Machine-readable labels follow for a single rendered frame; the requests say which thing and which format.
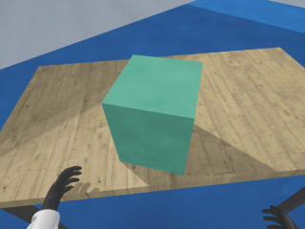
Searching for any robot left forearm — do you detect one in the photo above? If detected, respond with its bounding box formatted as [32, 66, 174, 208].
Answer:
[27, 209, 60, 229]

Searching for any left robot hand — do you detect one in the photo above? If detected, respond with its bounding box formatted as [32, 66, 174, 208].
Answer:
[41, 166, 82, 211]

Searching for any table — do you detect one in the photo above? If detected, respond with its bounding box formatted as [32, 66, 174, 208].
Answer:
[0, 47, 305, 229]

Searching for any carton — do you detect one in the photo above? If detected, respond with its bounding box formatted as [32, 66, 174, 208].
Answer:
[101, 54, 203, 176]

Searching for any right robot hand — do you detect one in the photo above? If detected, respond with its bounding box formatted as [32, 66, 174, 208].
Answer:
[262, 205, 299, 229]

